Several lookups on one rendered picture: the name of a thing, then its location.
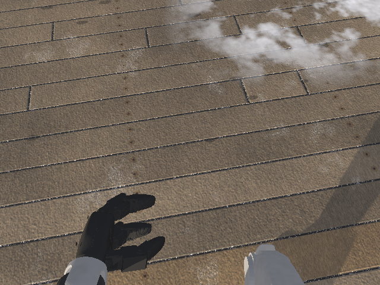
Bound robot left forearm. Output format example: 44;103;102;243
57;256;107;285

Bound left robot hand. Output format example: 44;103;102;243
75;193;165;273

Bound robot right shin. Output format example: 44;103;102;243
255;243;276;255

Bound robot right thigh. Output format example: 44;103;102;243
244;251;305;285

